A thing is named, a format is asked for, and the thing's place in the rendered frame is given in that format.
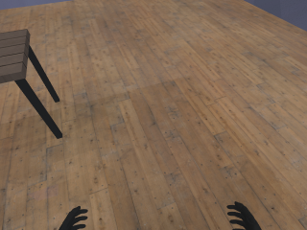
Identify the left robot hand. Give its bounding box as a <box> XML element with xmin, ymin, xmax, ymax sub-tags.
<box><xmin>59</xmin><ymin>206</ymin><xmax>88</xmax><ymax>230</ymax></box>

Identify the right robot hand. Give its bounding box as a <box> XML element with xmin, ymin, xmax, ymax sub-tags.
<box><xmin>226</xmin><ymin>201</ymin><xmax>262</xmax><ymax>230</ymax></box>

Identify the table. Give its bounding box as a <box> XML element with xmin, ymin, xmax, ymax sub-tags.
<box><xmin>0</xmin><ymin>29</ymin><xmax>62</xmax><ymax>139</ymax></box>

